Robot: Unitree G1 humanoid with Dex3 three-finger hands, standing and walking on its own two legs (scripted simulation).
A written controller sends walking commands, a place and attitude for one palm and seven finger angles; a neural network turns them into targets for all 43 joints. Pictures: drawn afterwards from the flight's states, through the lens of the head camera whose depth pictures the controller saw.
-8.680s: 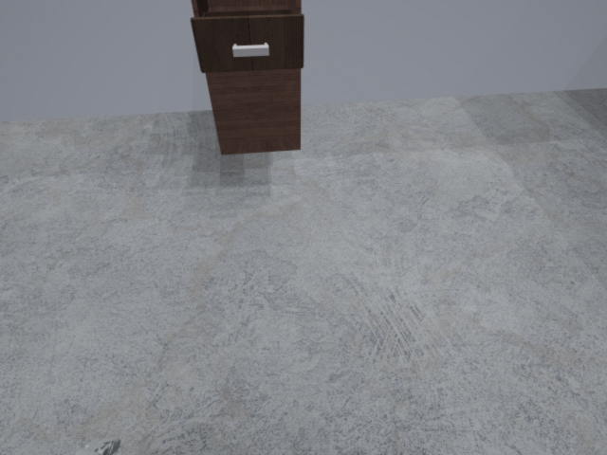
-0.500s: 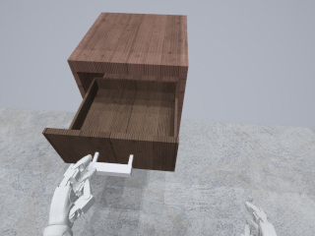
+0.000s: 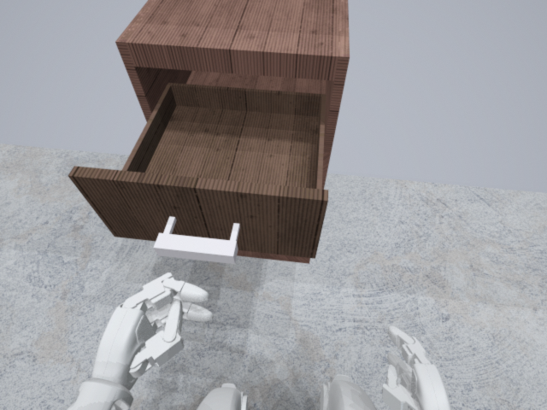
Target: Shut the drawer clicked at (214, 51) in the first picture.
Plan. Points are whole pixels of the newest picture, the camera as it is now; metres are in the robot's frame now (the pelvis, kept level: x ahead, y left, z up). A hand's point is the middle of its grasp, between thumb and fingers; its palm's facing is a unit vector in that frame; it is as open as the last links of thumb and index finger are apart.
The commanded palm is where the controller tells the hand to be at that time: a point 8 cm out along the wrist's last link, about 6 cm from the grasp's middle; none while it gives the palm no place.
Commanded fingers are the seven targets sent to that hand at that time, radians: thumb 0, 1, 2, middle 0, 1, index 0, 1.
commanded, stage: raise the hand and make a fist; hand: left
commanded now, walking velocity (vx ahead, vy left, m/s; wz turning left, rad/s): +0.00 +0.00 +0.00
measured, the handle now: (200, 236) +0.38 +0.14 +0.00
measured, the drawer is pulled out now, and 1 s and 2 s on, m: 0.29 0.29 0.29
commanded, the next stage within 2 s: bring the fist close to the handle in 1.16 s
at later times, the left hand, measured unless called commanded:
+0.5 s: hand (169, 339) +0.20 +0.13 +0.09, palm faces -0.05 -1.00 -0.02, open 3.1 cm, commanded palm +0.15 +0.19 +0.09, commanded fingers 0.00 0.90 0.90 -1.40 -1.60 -1.40 -1.60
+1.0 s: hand (166, 346) +0.19 +0.13 +0.10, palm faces -0.06 -1.00 -0.03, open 3.3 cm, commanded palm +0.15 +0.18 +0.11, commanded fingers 0.00 0.90 0.90 -1.40 -1.60 -1.40 -1.60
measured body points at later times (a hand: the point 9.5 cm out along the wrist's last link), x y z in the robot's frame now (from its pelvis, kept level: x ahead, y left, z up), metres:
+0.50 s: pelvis +0.03 +0.01 +0.01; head +0.08 +0.01 +0.46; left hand +0.19 +0.19 +0.09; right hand +0.24 -0.21 -0.03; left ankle +0.00 +0.12 -0.66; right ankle +0.06 -0.12 -0.66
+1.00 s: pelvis +0.03 +0.00 +0.02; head +0.07 +0.00 +0.46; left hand +0.18 +0.18 +0.10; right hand +0.22 -0.22 -0.04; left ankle +0.00 +0.12 -0.66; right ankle +0.06 -0.12 -0.66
